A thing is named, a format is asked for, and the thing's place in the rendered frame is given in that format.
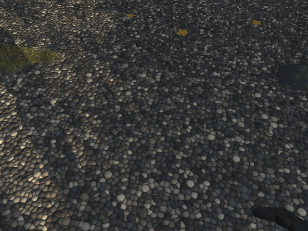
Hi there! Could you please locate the right robot hand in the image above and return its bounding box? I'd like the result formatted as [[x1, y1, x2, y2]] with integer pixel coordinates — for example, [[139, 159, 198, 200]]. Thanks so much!
[[252, 206, 308, 231]]

